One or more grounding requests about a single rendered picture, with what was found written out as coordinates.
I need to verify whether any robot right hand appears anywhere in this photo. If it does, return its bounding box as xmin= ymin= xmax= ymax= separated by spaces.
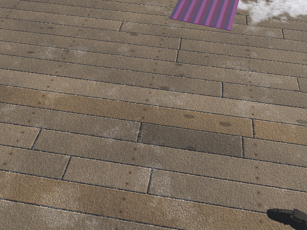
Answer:
xmin=267 ymin=208 xmax=307 ymax=230

